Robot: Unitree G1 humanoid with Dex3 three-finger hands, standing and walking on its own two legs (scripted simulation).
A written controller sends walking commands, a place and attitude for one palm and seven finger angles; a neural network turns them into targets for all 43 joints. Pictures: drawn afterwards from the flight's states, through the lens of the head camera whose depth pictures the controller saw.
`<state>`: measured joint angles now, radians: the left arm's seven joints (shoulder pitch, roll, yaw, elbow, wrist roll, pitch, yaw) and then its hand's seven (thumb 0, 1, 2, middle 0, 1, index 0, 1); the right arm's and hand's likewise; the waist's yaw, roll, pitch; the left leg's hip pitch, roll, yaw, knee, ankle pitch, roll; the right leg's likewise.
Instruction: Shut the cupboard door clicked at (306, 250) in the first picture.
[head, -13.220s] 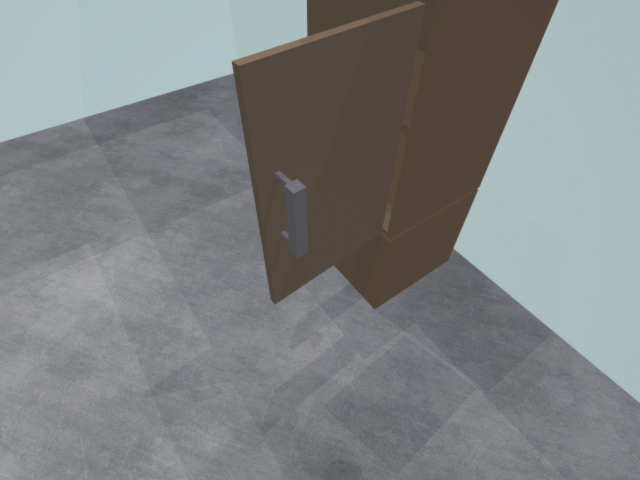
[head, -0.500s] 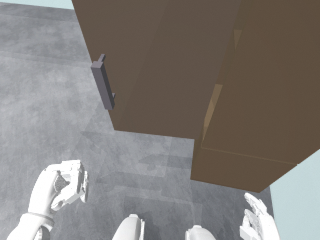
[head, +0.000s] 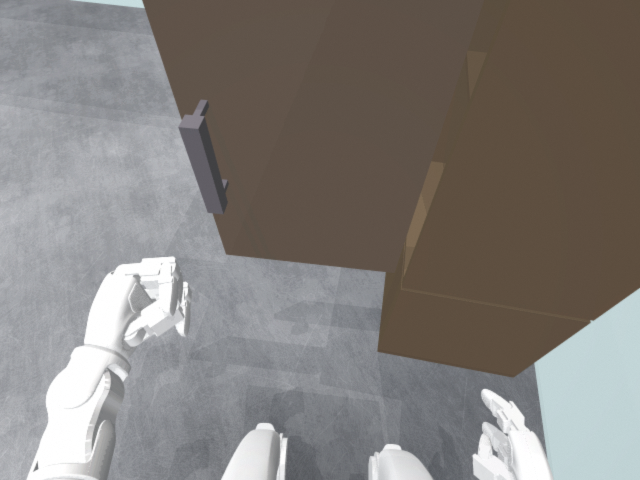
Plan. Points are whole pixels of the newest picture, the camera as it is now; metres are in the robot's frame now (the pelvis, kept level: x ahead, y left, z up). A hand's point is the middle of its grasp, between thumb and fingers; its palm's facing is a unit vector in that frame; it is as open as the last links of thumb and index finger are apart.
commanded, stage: bring the fist close to the handle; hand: left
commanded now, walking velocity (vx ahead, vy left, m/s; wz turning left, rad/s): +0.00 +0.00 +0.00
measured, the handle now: (210, 159) +0.54 +0.20 +0.06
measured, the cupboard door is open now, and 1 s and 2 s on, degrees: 94 94 83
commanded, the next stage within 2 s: push the door shut along its arc in 1.04 s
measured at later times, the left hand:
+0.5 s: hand (196, 231) +0.41 +0.19 +0.06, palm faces -0.09 -1.00 +0.00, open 3.1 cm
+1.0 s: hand (203, 214) +0.44 +0.19 +0.06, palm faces -0.07 -1.00 -0.01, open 3.1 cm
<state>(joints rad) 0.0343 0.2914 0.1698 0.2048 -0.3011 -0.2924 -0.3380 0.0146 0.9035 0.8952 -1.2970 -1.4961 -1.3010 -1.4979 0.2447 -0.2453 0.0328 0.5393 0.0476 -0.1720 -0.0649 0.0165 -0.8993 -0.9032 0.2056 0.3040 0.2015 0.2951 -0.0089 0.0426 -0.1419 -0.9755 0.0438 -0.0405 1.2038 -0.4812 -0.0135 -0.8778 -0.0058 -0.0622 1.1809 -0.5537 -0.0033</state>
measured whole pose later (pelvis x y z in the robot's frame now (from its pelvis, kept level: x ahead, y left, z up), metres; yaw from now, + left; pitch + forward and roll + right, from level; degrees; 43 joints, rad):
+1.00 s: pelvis +0.01 +0.00 +0.00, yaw -2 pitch +19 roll -2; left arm -0.57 0.38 0.33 0.90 -0.21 -0.41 -0.35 0.01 0.91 0.90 -1.29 -1.50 -1.30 -1.50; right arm 0.32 -0.26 0.01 0.63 0.04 -0.03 -0.02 0.01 -0.90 -0.90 0.20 0.30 0.20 0.29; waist -0.08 0.02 -0.13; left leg -1.04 0.06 -0.01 1.18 -0.47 -0.01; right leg -0.97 0.00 -0.03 1.17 -0.54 0.00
